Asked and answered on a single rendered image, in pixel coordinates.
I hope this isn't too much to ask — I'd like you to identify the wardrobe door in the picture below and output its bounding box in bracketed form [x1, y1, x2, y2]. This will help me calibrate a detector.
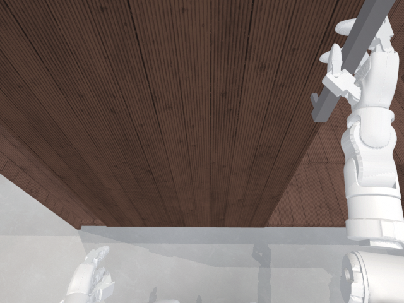
[0, 124, 99, 220]
[0, 0, 365, 228]

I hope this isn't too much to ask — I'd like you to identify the robot right upper arm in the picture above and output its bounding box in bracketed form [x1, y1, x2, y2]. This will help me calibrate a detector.
[340, 251, 404, 303]

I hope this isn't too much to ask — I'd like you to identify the robot left hand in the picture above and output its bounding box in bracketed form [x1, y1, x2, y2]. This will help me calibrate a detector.
[66, 246, 115, 303]

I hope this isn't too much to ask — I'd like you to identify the handle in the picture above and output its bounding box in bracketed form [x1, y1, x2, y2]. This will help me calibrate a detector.
[310, 0, 396, 122]

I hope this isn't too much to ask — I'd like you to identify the robot right forearm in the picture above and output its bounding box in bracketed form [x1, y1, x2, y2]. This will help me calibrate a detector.
[341, 106, 404, 256]

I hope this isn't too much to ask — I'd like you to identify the robot right hand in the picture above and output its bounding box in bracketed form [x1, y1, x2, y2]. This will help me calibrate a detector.
[319, 16, 399, 112]

